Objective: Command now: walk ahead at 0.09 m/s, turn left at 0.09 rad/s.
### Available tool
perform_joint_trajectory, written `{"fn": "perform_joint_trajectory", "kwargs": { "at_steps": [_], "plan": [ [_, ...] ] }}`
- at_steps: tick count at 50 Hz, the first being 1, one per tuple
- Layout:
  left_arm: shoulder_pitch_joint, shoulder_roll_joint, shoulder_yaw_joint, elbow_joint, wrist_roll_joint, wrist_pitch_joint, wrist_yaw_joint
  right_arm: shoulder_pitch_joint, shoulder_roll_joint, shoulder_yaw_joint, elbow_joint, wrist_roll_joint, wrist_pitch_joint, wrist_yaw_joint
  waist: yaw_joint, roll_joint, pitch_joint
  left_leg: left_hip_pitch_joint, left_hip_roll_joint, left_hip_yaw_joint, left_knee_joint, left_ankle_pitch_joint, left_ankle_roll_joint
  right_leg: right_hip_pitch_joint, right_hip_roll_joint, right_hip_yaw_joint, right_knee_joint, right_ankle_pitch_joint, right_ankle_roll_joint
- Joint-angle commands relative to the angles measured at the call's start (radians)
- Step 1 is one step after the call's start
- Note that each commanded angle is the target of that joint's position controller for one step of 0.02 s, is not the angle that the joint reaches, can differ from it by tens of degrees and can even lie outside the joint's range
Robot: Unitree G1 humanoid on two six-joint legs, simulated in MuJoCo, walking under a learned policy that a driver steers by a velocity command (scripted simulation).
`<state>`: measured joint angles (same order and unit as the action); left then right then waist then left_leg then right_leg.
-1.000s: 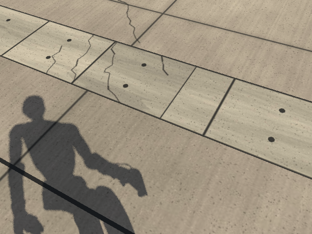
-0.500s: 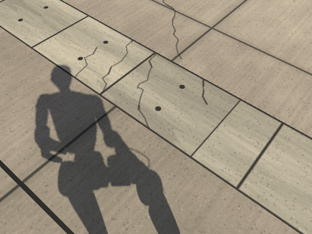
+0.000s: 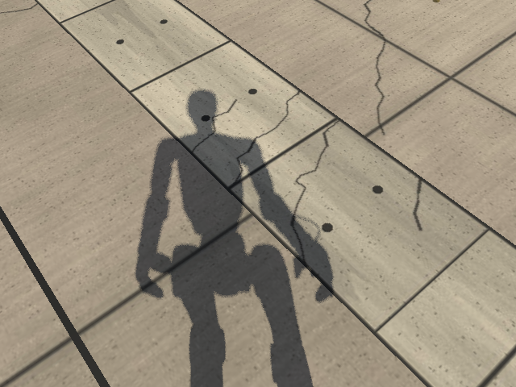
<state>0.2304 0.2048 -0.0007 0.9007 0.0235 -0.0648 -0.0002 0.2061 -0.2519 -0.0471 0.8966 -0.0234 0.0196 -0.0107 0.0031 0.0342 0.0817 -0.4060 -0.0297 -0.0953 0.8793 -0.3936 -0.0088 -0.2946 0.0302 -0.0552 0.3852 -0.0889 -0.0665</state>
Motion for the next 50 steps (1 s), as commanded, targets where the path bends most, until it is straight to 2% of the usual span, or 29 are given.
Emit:
{"fn": "perform_joint_trajectory", "kwargs": {
  "at_steps": [1,3,5,6,7,8,9,10,12,15,18,32,50],
  "plan": [
    [-0.015,0.138,0.028,-0.042,0.001,0.005,0.003,0.144,-0.034,0.003,0.024,-0.002,0.026,-0.006,-0.036,-0.19,-0.169,0.198,0.011,0.071,-0.136,0.031,0.0,-0.014,-0.219,0.163,-0.126,0.17,-0.126],
    [-0.011,0.151,0.034,-0.035,-0.001,0.028,0.004,0.108,-0.041,0.007,0.027,-0.001,0.027,-0.008,-0.026,-0.184,-0.134,0.225,0.012,0.088,-0.224,0.059,0.009,-0.055,-0.218,0.205,-0.152,-0.139,-0.116],
    [-0.02,0.141,0.031,-0.033,-0.008,0.047,0.009,0.104,-0.033,0.014,0.042,-0.007,0.015,-0.013,-0.041,-0.141,-0.082,0.31,0.015,0.091,-0.392,0.133,0.033,-0.136,-0.205,0.224,-0.145,-0.323,-0.073],
    [0.005,0.128,0.028,-0.023,-0.005,0.05,0.011,0.096,-0.045,0.017,0.041,-0.013,0.003,-0.018,-0.04,-0.096,-0.057,0.335,0.055,0.029,-0.484,0.172,0.048,-0.166,-0.195,0.229,-0.137,-0.362,-0.031],
    [0.028,0.104,0.024,-0.025,-0.007,0.05,0.008,0.104,-0.086,0.016,0.039,-0.023,-0.012,-0.025,-0.021,-0.012,-0.052,0.334,0.175,-0.118,-0.579,0.154,0.074,-0.171,-0.153,0.194,-0.06,-0.329,0.009],
    [0.088,0.069,0.02,-0.006,-0.024,0.057,0.007,0.046,-0.116,0.013,0.05,0.003,-0.02,-0.024,0.044,0.12,-0.017,0.116,0.228,-0.19,-0.635,0.058,0.113,-0.025,-0.054,0.087,-0.037,-0.233,0.035],
    [0.086,0.079,0.021,0.02,-0.018,0.061,0.008,0.013,-0.065,0.026,0.053,0.011,-0.029,-0.018,0.045,0.095,-0.01,0.02,0.209,-0.172,-0.664,-0.007,0.1,0.122,-0.066,0.093,-0.022,-0.141,0.042],
    [0.09,0.081,0.023,0.033,-0.014,0.06,0.008,0.005,-0.048,0.031,0.062,0.014,-0.037,-0.017,0.049,0.083,-0.014,0.012,0.17,-0.134,-0.66,-0.014,0.074,0.17,-0.077,0.105,-0.03,-0.095,0.041],
    [0.096,0.106,0.031,0.055,-0.01,0.057,0.009,0.025,-0.053,0.029,0.082,0.018,-0.042,-0.022,0.039,0.061,-0.017,0.068,0.125,-0.086,-0.643,0.06,0.055,0.164,-0.099,0.122,-0.033,-0.068,0.034],
    [0.093,0.087,0.025,0.084,-0.012,0.051,0.013,0.065,-0.04,0.028,0.112,0.02,-0.042,-0.024,0.019,-0.001,-0.025,0.162,0.116,-0.061,-0.604,0.163,0.066,0.11,-0.108,0.129,-0.059,-0.065,0.034],
    [0.085,0.078,0.023,0.108,-0.012,0.052,0.019,0.078,-0.034,0.029,0.132,0.018,-0.041,-0.025,0.01,-0.025,-0.029,0.182,0.114,-0.052,-0.592,0.193,0.072,0.112,-0.109,0.13,-0.067,-0.059,0.038],
    [0.109,0.053,0.016,0.194,-0.013,0.061,0.034,0.118,-0.005,0.042,0.205,0.017,-0.038,-0.034,0.01,-0.032,-0.026,0.209,0.107,-0.029,-0.576,0.277,0.07,0.143,-0.119,0.13,-0.05,-0.001,0.032],
    [0.116,0.022,0.012,0.245,-0.014,0.065,0.041,0.165,0.028,0.049,0.243,0.016,-0.037,-0.039,0.007,-0.032,-0.005,0.215,0.104,-0.021,-0.575,0.277,0.069,0.141,-0.119,0.13,-0.045,0.002,0.033]
  ]
}}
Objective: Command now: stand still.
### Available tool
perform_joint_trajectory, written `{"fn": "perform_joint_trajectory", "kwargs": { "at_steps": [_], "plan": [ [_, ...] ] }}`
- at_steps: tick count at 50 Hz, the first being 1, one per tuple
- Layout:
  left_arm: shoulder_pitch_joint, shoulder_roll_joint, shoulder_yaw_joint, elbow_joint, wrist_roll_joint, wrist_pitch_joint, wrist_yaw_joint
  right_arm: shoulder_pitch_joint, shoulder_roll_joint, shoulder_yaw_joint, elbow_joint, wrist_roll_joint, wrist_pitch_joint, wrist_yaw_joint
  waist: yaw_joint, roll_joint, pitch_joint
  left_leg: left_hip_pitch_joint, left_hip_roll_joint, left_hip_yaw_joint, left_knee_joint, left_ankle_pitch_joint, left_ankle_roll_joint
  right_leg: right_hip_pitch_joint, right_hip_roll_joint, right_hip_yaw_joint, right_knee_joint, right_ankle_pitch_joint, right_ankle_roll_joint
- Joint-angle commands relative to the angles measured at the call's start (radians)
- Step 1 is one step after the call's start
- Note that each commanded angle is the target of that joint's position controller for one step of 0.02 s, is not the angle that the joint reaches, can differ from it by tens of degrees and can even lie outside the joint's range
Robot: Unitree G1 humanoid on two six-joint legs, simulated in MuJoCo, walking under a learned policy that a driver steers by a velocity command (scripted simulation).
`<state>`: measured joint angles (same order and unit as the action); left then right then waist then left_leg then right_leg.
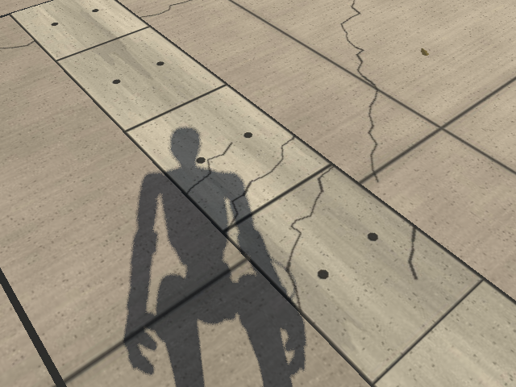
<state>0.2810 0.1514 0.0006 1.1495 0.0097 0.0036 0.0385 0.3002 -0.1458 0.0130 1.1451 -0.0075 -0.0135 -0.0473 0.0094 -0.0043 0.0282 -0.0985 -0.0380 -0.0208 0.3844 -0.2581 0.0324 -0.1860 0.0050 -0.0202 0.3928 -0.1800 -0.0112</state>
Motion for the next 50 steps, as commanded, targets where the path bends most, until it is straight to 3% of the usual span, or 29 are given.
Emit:
{"fn": "perform_joint_trajectory", "kwargs": {
  "at_steps": [1,33,35,37,39,40,43,45,46,47,48,49,50],
  "plan": [
    [0.066,0.074,0.01,-0.002,0.0,-0.003,0.003,0.073,-0.076,-0.011,-0.005,0.0,-0.004,-0.003,0.001,0.007,0.049,-0.093,0.113,-0.095,-0.08,0.14,0.027,0.033,-0.093,0.095,-0.053,0.093,-0.022],
    [0.102,0.045,0.007,0.025,-0.001,-0.005,0.007,0.128,-0.044,-0.01,0.002,-0.001,-0.008,-0.004,0.0,0.008,0.063,-0.092,0.113,-0.091,-0.082,0.146,0.029,0.029,-0.094,0.092,-0.044,0.096,-0.019],
    [0.103,0.045,0.008,0.024,0.002,-0.002,0.005,0.143,-0.052,-0.015,0.004,-0.004,-0.006,-0.003,-0.006,0.018,0.053,-0.095,0.096,-0.096,-0.105,-0.045,0.04,0.022,-0.065,0.075,-0.032,-0.053,-0.023],
    [0.087,0.053,0.017,0.003,0.008,0.003,-0.002,0.159,-0.097,-0.036,-0.003,-0.005,0.005,0.0,-0.019,0.075,0.093,-0.124,0.107,-0.156,-0.13,-0.369,0.087,-0.068,-0.002,0.021,0.07,-0.286,-0.041],
    [0.03,0.027,0.014,-0.04,0.024,-0.001,-0.015,0.227,-0.127,-0.053,0.001,-0.004,0.01,0.003,-0.058,0.14,0.176,-0.106,0.221,-0.322,-0.227,-0.599,0.16,-0.246,0.034,-0.04,0.228,-0.327,-0.042],
    [0.002,0.014,0.011,-0.064,0.034,-0.01,-0.021,0.24,-0.134,-0.06,0.003,-0.006,0.008,0.003,-0.067,0.161,0.213,-0.113,0.289,-0.397,-0.259,-0.61,0.198,-0.291,0.005,-0.054,0.303,-0.274,-0.045],
    [-0.044,0.047,0.025,-0.122,0.026,-0.045,-0.037,0.228,-0.143,-0.071,-0.01,-0.021,-0.015,0.009,-0.056,0.13,0.21,-0.043,0.333,-0.416,-0.26,-0.421,0.233,-0.395,-0.052,-0.014,0.385,-0.282,-0.059],
    [-0.033,0.052,0.033,-0.139,0.013,-0.064,-0.047,0.195,-0.141,-0.074,-0.023,-0.015,-0.031,0.012,-0.03,0.114,0.179,-0.04,0.297,-0.333,-0.222,-0.286,0.207,-0.314,-0.046,-0.028,0.289,-0.244,-0.063],
    [0.008,0.045,0.036,-0.133,0.006,-0.07,-0.05,0.165,-0.144,-0.076,-0.032,-0.009,-0.036,0.013,0.001,0.108,0.16,-0.089,0.269,-0.28,-0.192,-0.236,0.188,-0.202,-0.027,-0.051,0.209,-0.182,-0.065],
    [0.104,0.032,0.04,-0.103,0.001,-0.074,-0.05,0.121,-0.143,-0.077,-0.045,0.0,-0.039,0.015,0.054,0.091,0.139,-0.193,0.227,-0.215,-0.134,-0.198,0.164,-0.012,0.008,-0.084,0.106,-0.106,-0.066],
    [0.222,0.045,0.053,-0.059,-0.001,-0.076,-0.046,0.104,-0.13,-0.073,-0.056,-0.002,-0.045,0.018,0.098,0.042,0.1,-0.299,0.174,-0.154,-0.025,-0.127,0.139,0.191,0.037,-0.079,0.058,-0.099,-0.061],
    [0.346,0.113,0.074,-0.035,0.013,-0.084,-0.034,0.08,-0.082,-0.058,-0.078,-0.007,-0.059,0.026,0.152,-0.132,0.054,-0.408,0.072,-0.02,0.26,-0.078,0.097,0.339,-0.13,0.159,-0.086,-0.244,-0.081],
    [0.467,0.222,0.1,-0.011,0.006,-0.075,-0.032,0.092,-0.032,-0.047,-0.121,-0.009,-0.066,0.036,0.156,-0.347,0.004,-0.591,-0.035,0.094,0.561,-0.259,0.059,0.414,-0.363,0.598,-0.257,-0.49,-0.17]
  ]
}}
Over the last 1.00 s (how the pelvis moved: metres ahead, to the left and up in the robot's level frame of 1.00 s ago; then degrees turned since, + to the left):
0.05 0.03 0.00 -1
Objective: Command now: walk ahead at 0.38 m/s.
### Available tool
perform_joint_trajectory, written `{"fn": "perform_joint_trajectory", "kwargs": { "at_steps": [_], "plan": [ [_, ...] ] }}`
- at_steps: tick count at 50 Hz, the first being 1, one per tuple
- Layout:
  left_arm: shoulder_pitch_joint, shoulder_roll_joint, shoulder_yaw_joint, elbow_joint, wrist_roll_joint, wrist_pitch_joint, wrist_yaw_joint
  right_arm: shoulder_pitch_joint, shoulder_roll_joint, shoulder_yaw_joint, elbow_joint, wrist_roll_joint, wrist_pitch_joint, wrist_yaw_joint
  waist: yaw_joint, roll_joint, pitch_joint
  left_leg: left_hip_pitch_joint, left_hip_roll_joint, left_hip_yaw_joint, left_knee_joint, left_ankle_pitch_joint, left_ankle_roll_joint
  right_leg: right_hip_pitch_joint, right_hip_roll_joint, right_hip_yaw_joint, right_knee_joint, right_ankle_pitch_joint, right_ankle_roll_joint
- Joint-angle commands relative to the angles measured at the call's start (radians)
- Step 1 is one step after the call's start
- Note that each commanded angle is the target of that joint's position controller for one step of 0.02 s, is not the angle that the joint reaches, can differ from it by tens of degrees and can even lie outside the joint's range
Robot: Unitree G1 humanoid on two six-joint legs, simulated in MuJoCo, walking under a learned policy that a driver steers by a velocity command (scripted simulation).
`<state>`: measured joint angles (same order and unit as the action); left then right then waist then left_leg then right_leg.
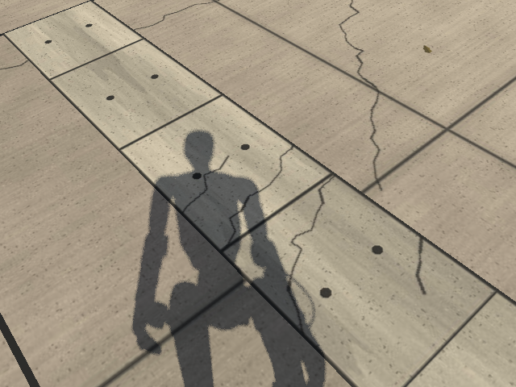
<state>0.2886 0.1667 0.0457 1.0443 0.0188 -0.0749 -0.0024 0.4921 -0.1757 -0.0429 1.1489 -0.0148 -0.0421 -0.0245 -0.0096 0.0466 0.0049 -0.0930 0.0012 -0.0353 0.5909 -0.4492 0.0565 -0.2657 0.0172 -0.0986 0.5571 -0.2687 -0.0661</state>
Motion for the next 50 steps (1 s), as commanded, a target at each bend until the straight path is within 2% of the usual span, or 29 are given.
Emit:
{"fn": "perform_joint_trajectory", "kwargs": {
  "at_steps": [1,2,3,4,6,9,13,16,18,19,20,21,22,23,24,25,26,27,29,30,33,36,39,42,45,47,48,49,50],
  "plan": [
    [0.378,0.152,0.041,0.086,-0.001,0.017,0.011,-0.131,-0.068,-0.006,-0.132,-0.032,-0.033,0.022,0.114,-0.237,0.11,-0.633,-0.007,0.037,0.525,-0.055,0.05,0.369,-0.399,0.727,-0.436,-0.464,-0.141],
    [0.262,0.122,0.03,0.042,0.002,0.015,0.007,-0.161,-0.048,-0.004,-0.139,-0.032,-0.036,0.034,0.069,-0.121,0.17,-0.646,0.038,0.012,0.568,0.053,0.057,0.276,-0.372,0.635,-0.434,-0.413,-0.134],
    [0.193,0.112,0.025,0.017,0.003,0.007,0.004,-0.163,-0.027,0.001,-0.135,-0.02,-0.044,0.042,0.04,-0.074,0.174,-0.614,0.065,0.004,0.554,0.141,0.051,0.228,-0.329,0.529,-0.443,-0.266,-0.122],
    [0.169,0.097,0.017,0.007,0.001,-0.003,0.006,-0.164,-0.028,-0.002,-0.132,-0.019,-0.044,0.048,0.02,-0.063,0.158,-0.588,0.078,0.011,0.531,0.189,0.042,0.218,-0.294,0.448,-0.448,-0.145,-0.111],
    [0.197,0.066,0.002,0.024,-0.002,-0.019,0.011,-0.154,-0.038,-0.009,-0.129,-0.022,-0.03,0.054,0.006,-0.085,0.119,-0.569,0.076,0.044,0.5,0.235,0.022,0.253,-0.24,0.317,-0.433,0.103,-0.091],
    [0.282,0.064,-0.009,0.059,-0.005,-0.028,0.015,-0.234,-0.038,-0.013,-0.159,-0.018,-0.011,0.055,0.011,-0.113,0.106,-0.626,0.061,0.092,0.467,0.266,0.004,0.303,-0.214,0.212,-0.396,0.426,-0.085],
    [0.299,0.058,-0.024,0.062,-0.002,-0.031,0.019,-0.45,-0.022,0.0,-0.243,-0.009,-0.006,0.057,0.038,-0.127,0.149,-0.611,0.03,0.149,0.243,0.346,-0.007,0.258,-0.182,0.142,-0.408,0.58,-0.083],
    [0.313,0.076,-0.024,0.07,-0.002,-0.037,0.026,-0.532,-0.021,0.009,-0.276,0.0,-0.007,0.056,0.048,-0.148,0.156,-0.5,-0.006,0.189,0.065,0.386,0.017,0.256,-0.188,0.115,-0.405,0.687,-0.081],
    [0.298,0.095,-0.021,0.072,-0.001,-0.042,0.029,-0.509,-0.047,0.002,-0.28,0.001,-0.009,0.047,0.019,-0.153,0.13,-0.409,-0.033,0.194,0.016,0.371,0.055,0.296,-0.208,0.1,-0.346,0.873,-0.077],
    [0.282,0.108,-0.017,0.071,-0.001,-0.044,0.031,-0.459,-0.065,-0.006,-0.268,0.0,-0.012,0.041,-0.009,-0.159,0.096,-0.345,-0.055,0.195,0.009,0.348,0.076,0.322,-0.215,0.091,-0.278,0.999,-0.072],
    [0.265,0.121,-0.012,0.069,0.002,-0.043,0.034,-0.362,-0.086,-0.017,-0.239,0.0,-0.018,0.034,-0.053,-0.161,0.042,-0.255,-0.076,0.187,0.0,0.32,0.096,0.345,-0.217,0.083,-0.164,1.086,-0.069],
    [0.245,0.133,-0.008,0.064,0.002,-0.037,0.033,-0.216,-0.106,-0.032,-0.19,0.001,-0.025,0.026,-0.113,-0.156,-0.031,-0.112,-0.086,0.176,-0.05,0.327,0.117,0.335,-0.211,0.077,0.003,1.073,-0.066],
    [0.231,0.132,-0.007,0.058,-0.004,-0.034,0.029,-0.073,-0.139,-0.049,-0.147,-0.014,-0.032,0.018,-0.175,-0.131,-0.097,0.09,-0.025,0.113,-0.105,0.312,0.141,0.215,-0.18,0.06,0.217,0.882,-0.06],
    [0.258,0.075,-0.017,0.032,-0.005,-0.032,0.022,0.054,-0.229,-0.072,-0.13,-0.035,-0.034,0.014,-0.185,0.005,-0.211,0.273,0.238,-0.198,-0.126,0.16,0.193,0.036,-0.092,0.017,0.563,0.36,-0.056],
    [0.352,0.024,-0.012,0.027,-0.034,-0.026,0.005,0.004,-0.243,-0.077,-0.14,-0.02,-0.02,0.026,-0.098,0.168,-0.273,0.402,0.419,-0.717,-0.323,0.029,0.339,-0.279,0.082,0.093,0.875,-0.242,-0.034],
    [0.243,0.089,-0.001,0.0,-0.011,-0.02,0.007,-0.132,-0.201,-0.068,-0.16,0.006,-0.018,0.033,-0.062,0.026,-0.12,0.26,0.376,-0.62,-0.381,-0.102,0.305,-0.375,-0.008,0.156,0.879,-0.143,-0.052],
    [0.14,0.098,0.004,-0.03,-0.003,-0.023,0.001,-0.213,-0.129,-0.047,-0.176,0.01,-0.026,0.037,-0.048,-0.031,-0.007,0.114,0.342,-0.477,-0.41,-0.055,0.271,-0.379,-0.046,0.15,0.824,-0.056,-0.054],
    [0.12,0.075,0.004,-0.033,-0.002,-0.023,0.0,-0.233,-0.08,-0.033,-0.166,0.003,-0.037,0.038,-0.01,-0.086,0.059,-0.006,0.301,-0.371,-0.438,0.087,0.235,-0.329,-0.078,0.149,0.754,-0.017,-0.05],
    [0.151,0.032,0.001,-0.024,0.02,0.003,-0.007,-0.204,-0.04,-0.013,-0.137,0.0,-0.058,0.025,0.044,-0.063,0.063,-0.114,0.227,-0.215,-0.45,0.267,0.183,-0.222,-0.11,0.149,0.655,-0.002,-0.026],
    [0.153,0.023,0.001,-0.027,0.022,0.013,-0.011,-0.172,-0.046,-0.012,-0.125,0.001,-0.067,0.022,0.051,-0.047,0.062,-0.123,0.213,-0.178,-0.452,0.342,0.179,-0.213,-0.109,0.136,0.629,0.003,-0.016],
    [0.055,0.043,0.007,-0.067,0.019,0.036,-0.02,-0.109,-0.097,-0.016,-0.109,0.001,-0.078,0.02,0.052,-0.021,0.086,-0.097,0.187,-0.082,-0.479,0.439,0.163,-0.31,-0.124,0.1,0.542,0.079,0.006],
    [-0.089,0.056,0.006,-0.117,0.006,0.04,-0.029,-0.049,-0.093,-0.009,-0.104,0.0,-0.077,0.019,0.015,-0.007,0.112,-0.046,0.162,0.006,-0.492,0.548,0.112,-0.396,-0.12,0.082,0.412,0.2,0.013],
    [-0.195,0.039,-0.005,-0.152,-0.004,0.033,-0.033,-0.006,-0.082,0.0,-0.098,0.001,-0.08,0.014,-0.012,0.009,0.115,0.0,0.147,0.088,-0.479,0.67,0.071,-0.377,-0.085,0.049,0.242,0.294,0.008],
    [-0.282,0.032,-0.013,-0.182,-0.004,0.03,-0.035,0.045,-0.085,0.004,-0.083,0.0,-0.082,0.002,-0.039,0.016,0.121,0.096,0.172,0.135,-0.464,0.775,0.059,-0.367,-0.057,-0.002,0.118,0.315,-0.013],
    [-0.294,0.047,-0.008,-0.198,0.002,0.024,-0.032,0.054,-0.106,0.002,-0.076,-0.006,-0.078,-0.013,-0.026,0.024,0.1,0.209,0.204,0.183,-0.364,1.05,0.052,-0.318,-0.008,-0.049,0.046,0.233,-0.053],
    [-0.194,0.07,0.005,-0.173,0.011,0.02,-0.024,0.026,-0.136,-0.006,-0.082,-0.007,-0.071,-0.029,0.027,0.053,0.045,0.253,0.218,0.209,-0.19,1.349,0.041,-0.219,0.054,-0.084,0.043,0.132,-0.091],
    [-0.079,0.088,0.016,-0.138,0.015,0.014,-0.019,0.006,-0.15,-0.012,-0.09,-0.009,-0.063,-0.034,0.071,0.058,-0.009,0.247,0.219,0.214,-0.031,1.398,0.036,-0.122,0.082,-0.084,0.014,0.12,-0.111],
    [0.046,0.109,0.03,-0.099,0.025,0.002,-0.016,-0.018,-0.164,-0.017,-0.101,0.001,-0.057,-0.033,0.129,0.059,-0.066,0.183,0.209,0.224,0.172,1.287,0.027,0.029,0.082,-0.056,-0.085,0.206,-0.136],
    [0.156,0.166,0.051,-0.08,0.042,-0.005,-0.009,-0.063,-0.159,-0.017,-0.135,0.015,-0.063,-0.026,0.192,0.02,-0.139,-0.019,0.164,0.238,0.47,0.937,0.009,0.251,-0.039,0.084,-0.114,0.363,-0.192]
  ]
}}
Over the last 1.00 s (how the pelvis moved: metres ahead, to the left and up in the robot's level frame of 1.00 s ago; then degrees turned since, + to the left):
0.08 -0.04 -0.02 0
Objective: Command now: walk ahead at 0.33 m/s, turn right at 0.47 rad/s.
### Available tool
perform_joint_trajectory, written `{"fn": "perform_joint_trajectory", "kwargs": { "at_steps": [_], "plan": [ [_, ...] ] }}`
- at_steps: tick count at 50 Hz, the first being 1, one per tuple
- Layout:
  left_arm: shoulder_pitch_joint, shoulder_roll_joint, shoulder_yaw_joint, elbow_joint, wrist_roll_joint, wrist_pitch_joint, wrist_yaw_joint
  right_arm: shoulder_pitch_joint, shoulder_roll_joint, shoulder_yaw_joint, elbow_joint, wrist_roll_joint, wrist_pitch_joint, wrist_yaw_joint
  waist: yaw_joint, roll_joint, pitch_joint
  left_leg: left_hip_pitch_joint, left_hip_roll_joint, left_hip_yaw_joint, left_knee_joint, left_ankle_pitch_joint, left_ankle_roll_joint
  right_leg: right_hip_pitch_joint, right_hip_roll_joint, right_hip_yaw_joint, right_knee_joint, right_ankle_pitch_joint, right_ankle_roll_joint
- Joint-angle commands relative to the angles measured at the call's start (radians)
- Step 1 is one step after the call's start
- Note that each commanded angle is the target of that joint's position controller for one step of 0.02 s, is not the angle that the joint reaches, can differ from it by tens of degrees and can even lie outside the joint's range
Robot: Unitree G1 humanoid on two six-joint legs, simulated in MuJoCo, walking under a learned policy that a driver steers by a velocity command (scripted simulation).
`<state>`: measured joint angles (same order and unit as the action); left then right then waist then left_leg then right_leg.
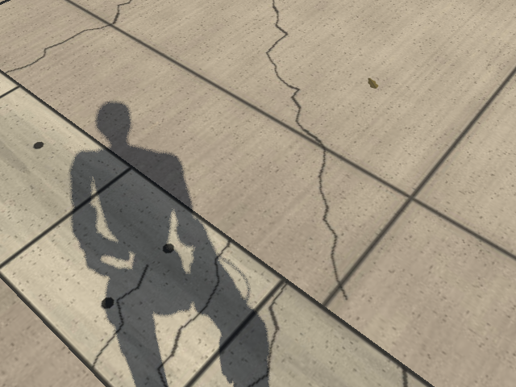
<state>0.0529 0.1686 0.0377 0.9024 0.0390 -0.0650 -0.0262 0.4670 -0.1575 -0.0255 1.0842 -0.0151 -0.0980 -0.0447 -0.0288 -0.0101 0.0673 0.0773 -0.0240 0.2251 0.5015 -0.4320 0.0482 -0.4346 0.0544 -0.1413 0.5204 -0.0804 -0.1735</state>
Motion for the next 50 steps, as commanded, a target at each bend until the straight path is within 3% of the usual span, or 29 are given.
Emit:
{"fn": "perform_joint_trajectory", "kwargs": {
  "at_steps": [1,2,3,4,5,6,7,9,12,16,20,25,28,29,30,31,32,33,34,35,38,42,45,47,48,49,50],
  "plan": [
    [0.352,0.278,0.091,0.028,0.012,-0.001,0.022,0.044,-0.082,-0.025,-0.127,0.04,-0.011,0.004,0.116,-0.219,-0.333,-0.603,-0.031,-0.038,1.002,-0.135,-0.045,0.765,-0.434,0.612,-0.004,0.788,-0.274],
    [0.369,0.285,0.094,0.021,-0.031,0.013,0.017,0.012,-0.141,-0.033,-0.148,0.024,-0.009,0.009,0.128,-0.021,-0.431,-0.676,-0.013,-0.245,1.08,-0.094,-0.042,0.758,-0.451,0.685,-0.059,0.866,-0.349],
    [0.277,0.248,0.084,0.003,-0.034,0.019,0.025,-0.077,-0.138,-0.032,-0.178,0.02,-0.012,0.011,0.105,0.011,-0.295,-0.729,0.04,-0.269,1.033,-0.011,-0.04,0.63,-0.421,0.579,-0.106,0.779,-0.31],
    [0.218,0.186,0.068,-0.003,-0.037,0.022,0.028,-0.107,-0.137,-0.034,-0.187,0.012,-0.013,0.012,0.071,0.057,-0.154,-0.72,0.071,-0.261,0.925,0.032,-0.04,0.468,-0.362,0.495,-0.163,0.704,-0.241],
    [0.203,0.148,0.058,-0.002,-0.04,0.024,0.033,-0.139,-0.145,-0.041,-0.201,-0.005,0.0,0.013,0.044,0.071,-0.093,-0.693,0.09,-0.267,0.841,0.049,-0.047,0.372,-0.302,0.437,-0.192,0.653,-0.189],
    [0.195,0.134,0.051,-0.006,-0.042,0.024,0.038,-0.122,-0.133,-0.041,-0.203,-0.022,0.024,0.015,0.019,0.062,-0.077,-0.637,0.091,-0.262,0.786,0.059,-0.057,0.293,-0.259,0.387,-0.21,0.648,-0.162],
    [0.204,0.141,0.05,-0.006,-0.039,0.02,0.037,-0.109,-0.118,-0.04,-0.208,-0.026,0.047,0.015,0.006,0.048,-0.083,-0.605,0.086,-0.259,0.737,0.065,-0.066,0.257,-0.238,0.364,-0.21,0.67,-0.144],
    [0.22,0.19,0.06,-0.012,-0.029,0.01,0.032,-0.105,-0.101,-0.037,-0.222,-0.022,0.072,0.016,-0.009,0.023,-0.111,-0.595,0.073,-0.244,0.669,0.092,-0.082,0.24,-0.205,0.336,-0.192,0.765,-0.125],
    [0.253,0.213,0.065,-0.028,-0.03,0.019,0.033,-0.179,-0.123,-0.04,-0.264,-0.02,0.087,0.017,0.009,-0.03,-0.146,-0.638,0.073,-0.237,0.585,0.164,-0.096,0.268,-0.174,0.335,-0.167,0.772,-0.07],
    [0.307,0.226,0.07,-0.05,-0.035,0.044,0.045,-0.303,-0.154,-0.042,-0.325,-0.013,0.108,0.016,0.051,-0.064,-0.153,-0.711,0.078,-0.259,0.523,0.209,-0.106,0.331,-0.173,0.411,-0.156,0.616,-0.016],
    [0.333,0.218,0.066,-0.065,-0.022,0.055,0.052,-0.348,-0.158,-0.037,-0.344,-0.006,0.115,0.013,0.071,-0.077,-0.127,-0.722,0.077,-0.272,0.44,0.19,-0.096,0.388,-0.202,0.46,-0.161,0.523,-0.024],
    [0.328,0.217,0.058,-0.075,-0.007,0.062,0.053,-0.353,-0.16,-0.029,-0.352,0.008,0.109,0.009,0.078,-0.081,-0.105,-0.599,0.044,-0.262,0.313,0.097,-0.061,0.391,-0.224,0.48,-0.123,0.579,-0.061],
    [0.287,0.221,0.051,-0.083,-0.01,0.069,0.053,-0.316,-0.159,-0.025,-0.345,0.017,0.103,0.002,0.063,-0.089,-0.091,-0.453,0.019,-0.25,0.146,0.067,-0.036,0.353,-0.217,0.498,-0.092,0.563,-0.044],
    [0.261,0.22,0.047,-0.087,-0.017,0.072,0.055,-0.28,-0.152,-0.023,-0.333,0.017,0.101,0.0,0.038,-0.083,-0.085,-0.37,0.015,-0.242,0.02,0.128,-0.029,0.327,-0.199,0.497,-0.076,0.506,-0.017],
    [0.233,0.213,0.042,-0.093,-0.03,0.073,0.058,-0.236,-0.146,-0.021,-0.319,0.011,0.093,-0.002,0.006,-0.065,-0.084,-0.244,0.031,-0.253,-0.154,0.289,-0.02,0.269,-0.17,0.494,-0.054,0.385,0.027],
    [0.26,0.17,0.027,-0.101,-0.033,0.066,0.057,-0.224,-0.186,-0.026,-0.32,-0.004,0.082,-0.01,0.027,0.02,-0.112,-0.121,0.156,-0.37,-0.209,0.452,0.001,0.198,-0.116,0.459,-0.002,0.182,0.081],
    [0.356,0.119,0.016,-0.097,-0.023,0.064,0.06,-0.241,-0.246,-0.025,-0.344,-0.007,0.077,-0.01,0.086,0.206,-0.138,-0.025,0.38,-0.573,-0.165,0.931,0.069,0.099,0.002,0.341,0.124,-0.352,0.117],
    [0.33,0.181,0.033,-0.079,-0.03,0.084,0.066,-0.223,-0.234,-0.019,-0.329,0.006,0.083,-0.003,0.038,0.231,-0.16,-0.135,0.437,-0.629,-0.154,1.01,0.221,0.125,0.054,0.257,0.21,-0.546,0.131],
    [0.292,0.203,0.038,-0.074,-0.028,0.095,0.064,-0.235,-0.204,-0.011,-0.329,0.005,0.078,0.005,0.041,0.15,-0.122,-0.179,0.396,-0.598,-0.181,0.922,0.236,0.125,0.035,0.261,0.31,-0.533,0.147],
    [0.262,0.191,0.038,-0.068,-0.028,0.1,0.058,-0.27,-0.183,-0.002,-0.328,0.005,0.074,0.009,0.05,0.121,-0.094,-0.218,0.334,-0.526,-0.197,0.824,0.2,0.131,0.024,0.267,0.328,-0.483,0.16],
    [0.27,0.156,0.025,-0.031,-0.028,0.114,0.043,-0.3,-0.187,0.003,-0.315,-0.004,0.076,0.005,0.073,0.162,-0.083,-0.237,0.22,-0.394,-0.204,0.744,0.124,0.18,0.006,0.231,0.269,-0.391,0.2],
    [0.219,0.139,0.011,-0.005,-0.035,0.119,0.051,-0.24,-0.202,-0.001,-0.273,-0.002,0.081,0.011,0.033,0.164,-0.095,-0.187,0.206,-0.4,-0.179,0.664,0.125,0.215,-0.01,0.182,0.084,-0.349,0.209],
    [0.232,0.137,0.003,0.029,-0.037,0.11,0.058,-0.25,-0.213,-0.008,-0.254,0.0,0.089,0.013,0.05,0.152,-0.093,-0.212,0.194,-0.414,-0.16,0.563,0.102,0.302,-0.022,0.16,-0.137,-0.173,0.189],
    [0.23,0.171,0.003,0.044,-0.02,0.093,0.062,-0.238,-0.198,-0.006,-0.247,0.005,0.087,0.017,0.042,0.108,-0.102,-0.305,0.177,-0.423,-0.166,0.426,0.04,0.422,-0.097,0.246,-0.198,-0.021,0.17],
    [0.225,0.205,0.006,0.049,-0.012,0.085,0.062,-0.22,-0.193,-0.01,-0.245,0.005,0.087,0.023,0.014,0.049,-0.086,-0.334,0.134,-0.387,-0.159,0.34,0.022,0.422,-0.152,0.291,-0.166,0.045,0.153],
    [0.191,0.192,0.004,0.07,-0.03,0.082,0.057,-0.211,-0.156,-0.003,-0.226,0.012,0.092,0.024,0.0,-0.06,-0.037,-0.282,0.084,-0.333,-0.192,0.268,0.011,0.292,-0.147,0.293,-0.174,-0.03,0.131],
    [0.184,0.153,-0.007,0.073,-0.03,0.075,0.053,-0.222,-0.172,-0.006,-0.207,0.009,0.096,0.022,0.015,-0.045,-0.015,-0.234,0.084,-0.33,-0.173,0.273,0.003,0.241,-0.142,0.299,-0.208,-0.092,0.133]
  ]
}}
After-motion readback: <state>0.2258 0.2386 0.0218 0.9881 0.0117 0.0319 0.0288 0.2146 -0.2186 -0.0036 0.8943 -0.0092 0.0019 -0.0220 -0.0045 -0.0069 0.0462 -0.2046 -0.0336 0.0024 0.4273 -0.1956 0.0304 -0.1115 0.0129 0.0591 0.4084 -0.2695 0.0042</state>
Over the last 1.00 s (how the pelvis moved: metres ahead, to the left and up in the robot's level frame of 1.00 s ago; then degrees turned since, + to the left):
0.55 -0.03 -0.01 -9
